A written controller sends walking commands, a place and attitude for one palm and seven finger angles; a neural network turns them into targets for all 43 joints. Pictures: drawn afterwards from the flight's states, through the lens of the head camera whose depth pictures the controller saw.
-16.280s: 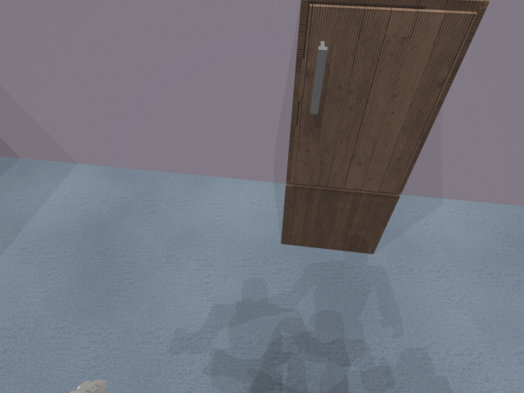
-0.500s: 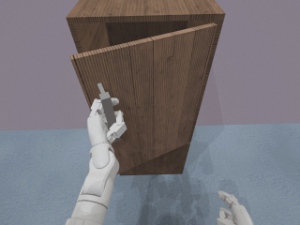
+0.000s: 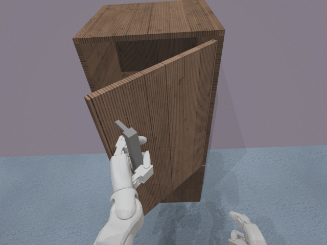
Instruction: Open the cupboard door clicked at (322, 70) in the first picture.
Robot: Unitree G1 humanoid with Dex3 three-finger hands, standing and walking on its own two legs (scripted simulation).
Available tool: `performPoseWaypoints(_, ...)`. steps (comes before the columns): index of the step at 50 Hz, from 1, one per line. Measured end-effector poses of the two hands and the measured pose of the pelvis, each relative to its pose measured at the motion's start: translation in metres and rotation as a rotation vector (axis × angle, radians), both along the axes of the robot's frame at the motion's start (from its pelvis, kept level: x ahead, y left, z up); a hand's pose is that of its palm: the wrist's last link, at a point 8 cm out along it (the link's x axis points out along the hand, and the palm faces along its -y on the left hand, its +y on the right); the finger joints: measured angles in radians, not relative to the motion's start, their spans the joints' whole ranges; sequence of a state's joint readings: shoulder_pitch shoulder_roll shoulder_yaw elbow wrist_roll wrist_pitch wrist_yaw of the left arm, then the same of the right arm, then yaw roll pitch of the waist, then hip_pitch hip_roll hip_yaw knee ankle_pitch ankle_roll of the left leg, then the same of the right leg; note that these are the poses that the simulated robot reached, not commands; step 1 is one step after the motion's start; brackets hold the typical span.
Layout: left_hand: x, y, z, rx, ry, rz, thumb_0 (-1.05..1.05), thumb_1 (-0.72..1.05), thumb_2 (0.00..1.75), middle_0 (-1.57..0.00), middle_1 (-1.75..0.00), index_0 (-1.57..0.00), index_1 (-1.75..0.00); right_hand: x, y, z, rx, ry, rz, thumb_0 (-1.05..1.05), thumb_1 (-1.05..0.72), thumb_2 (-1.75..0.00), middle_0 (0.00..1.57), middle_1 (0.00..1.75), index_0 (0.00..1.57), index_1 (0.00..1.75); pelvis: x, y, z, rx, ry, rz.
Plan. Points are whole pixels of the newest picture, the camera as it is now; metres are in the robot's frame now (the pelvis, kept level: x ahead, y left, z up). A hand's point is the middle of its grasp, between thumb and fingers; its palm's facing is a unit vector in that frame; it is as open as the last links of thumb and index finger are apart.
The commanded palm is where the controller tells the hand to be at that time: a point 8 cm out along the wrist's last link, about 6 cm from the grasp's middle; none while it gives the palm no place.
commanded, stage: open thumb and fingers to let go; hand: left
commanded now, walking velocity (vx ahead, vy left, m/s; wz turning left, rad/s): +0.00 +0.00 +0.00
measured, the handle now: (131, 153) +0.31 +0.09 +0.10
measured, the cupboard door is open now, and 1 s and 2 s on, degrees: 41 37 40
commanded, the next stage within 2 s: slide the hand sideways off the handle in 0.86 s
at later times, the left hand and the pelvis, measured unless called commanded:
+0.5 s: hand (139, 163) +0.29 +0.07 +0.10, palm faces +0.35 -0.94 -0.04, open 11.4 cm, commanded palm +0.24 +0.09 +0.10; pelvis +0.00 +0.00 +0.00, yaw +1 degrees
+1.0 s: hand (141, 165) +0.28 +0.06 +0.10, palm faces +0.28 -0.96 -0.03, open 15.6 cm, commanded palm +0.23 +0.09 +0.10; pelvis -0.02 +0.01 +0.00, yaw +0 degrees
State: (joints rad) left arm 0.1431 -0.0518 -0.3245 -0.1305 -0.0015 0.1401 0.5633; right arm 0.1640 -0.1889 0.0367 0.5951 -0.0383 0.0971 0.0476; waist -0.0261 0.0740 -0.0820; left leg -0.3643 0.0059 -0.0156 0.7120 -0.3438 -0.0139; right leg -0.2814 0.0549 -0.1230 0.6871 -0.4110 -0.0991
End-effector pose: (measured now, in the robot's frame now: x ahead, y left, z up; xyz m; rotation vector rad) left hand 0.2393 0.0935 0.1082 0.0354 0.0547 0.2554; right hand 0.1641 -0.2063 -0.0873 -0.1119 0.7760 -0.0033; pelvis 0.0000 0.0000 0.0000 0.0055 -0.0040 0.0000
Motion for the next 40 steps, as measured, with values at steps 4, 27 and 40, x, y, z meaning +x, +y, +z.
performPoseWaypoints(4,0.004,0.001,0.000,-0.010,0.001,0.048,0.01,0.68,0.77,-0.39,-1.34,-0.37,-1.35,0.004,-0.010,0.000,-0.038,0.007,0.007,0.01,-0.90,-0.90,0.20,0.30,0.20,0.30,-0.001,-0.005,0.001,-0.001,-0.006,0.012)
performPoseWaypoints(27,0.008,0.017,-0.006,0.003,-0.018,0.097,0.01,-0.23,0.42,-0.32,-1.23,-0.33,-1.22,0.024,0.001,0.003,-0.035,-0.031,0.031,0.01,-0.90,-0.90,0.20,0.30,0.20,0.30,0.004,-0.001,-0.001,0.009,0.028,0.014)
performPoseWaypoints(40,0.000,0.019,-0.001,-0.002,-0.042,0.058,0.00,-0.48,0.31,-0.25,-0.82,-0.26,-0.81,0.010,0.012,0.004,-0.028,-0.042,0.029,0.01,-0.90,-0.90,0.20,0.30,0.20,0.30,-0.005,0.009,-0.003,-0.002,0.013,0.006)
